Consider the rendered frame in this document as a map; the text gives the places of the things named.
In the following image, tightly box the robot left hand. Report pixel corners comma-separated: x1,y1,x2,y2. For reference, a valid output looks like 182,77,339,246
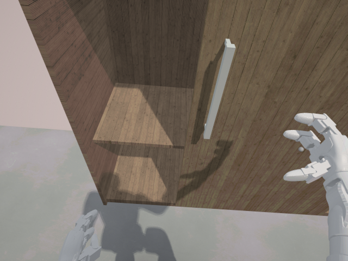
58,209,101,261

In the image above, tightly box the robot right hand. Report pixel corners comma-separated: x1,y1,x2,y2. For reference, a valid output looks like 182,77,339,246
283,113,348,184

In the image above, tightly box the wardrobe door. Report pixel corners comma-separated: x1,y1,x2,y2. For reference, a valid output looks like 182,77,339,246
175,0,348,215

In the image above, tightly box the handle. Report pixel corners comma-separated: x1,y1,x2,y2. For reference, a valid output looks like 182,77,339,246
203,39,235,139

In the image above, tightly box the robot right forearm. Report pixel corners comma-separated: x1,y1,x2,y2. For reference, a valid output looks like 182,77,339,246
323,171,348,261

